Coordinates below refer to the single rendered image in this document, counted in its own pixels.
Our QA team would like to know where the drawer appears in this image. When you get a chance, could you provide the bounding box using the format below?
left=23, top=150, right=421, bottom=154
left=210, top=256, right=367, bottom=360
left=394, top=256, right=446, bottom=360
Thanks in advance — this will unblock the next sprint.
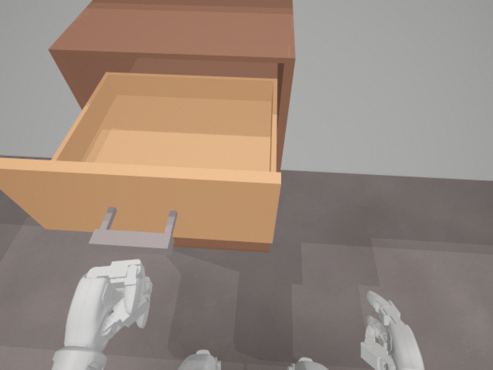
left=0, top=72, right=281, bottom=244

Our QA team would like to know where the left robot hand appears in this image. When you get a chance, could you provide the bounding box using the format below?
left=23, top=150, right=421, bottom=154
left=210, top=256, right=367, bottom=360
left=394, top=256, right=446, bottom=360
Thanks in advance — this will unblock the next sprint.
left=64, top=259, right=153, bottom=352

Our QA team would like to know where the robot left thigh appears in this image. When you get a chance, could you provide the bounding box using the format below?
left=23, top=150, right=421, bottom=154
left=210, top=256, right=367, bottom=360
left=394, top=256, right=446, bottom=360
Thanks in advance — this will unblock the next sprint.
left=177, top=354, right=221, bottom=370

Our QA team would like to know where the right robot hand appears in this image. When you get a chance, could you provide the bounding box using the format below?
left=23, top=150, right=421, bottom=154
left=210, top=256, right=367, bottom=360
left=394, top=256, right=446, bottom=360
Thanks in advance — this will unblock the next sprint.
left=361, top=291, right=424, bottom=370

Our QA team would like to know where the cabinet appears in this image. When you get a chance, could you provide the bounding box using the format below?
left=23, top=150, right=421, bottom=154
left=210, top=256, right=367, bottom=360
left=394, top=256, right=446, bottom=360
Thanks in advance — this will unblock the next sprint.
left=49, top=0, right=296, bottom=253

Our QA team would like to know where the handle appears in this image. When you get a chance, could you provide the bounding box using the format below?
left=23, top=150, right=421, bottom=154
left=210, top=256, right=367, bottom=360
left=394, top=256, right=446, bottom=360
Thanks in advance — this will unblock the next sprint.
left=89, top=207, right=178, bottom=256

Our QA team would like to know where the robot left forearm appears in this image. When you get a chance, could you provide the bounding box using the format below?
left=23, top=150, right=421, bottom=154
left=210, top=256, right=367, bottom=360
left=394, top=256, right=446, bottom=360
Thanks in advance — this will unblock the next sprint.
left=52, top=346, right=107, bottom=370

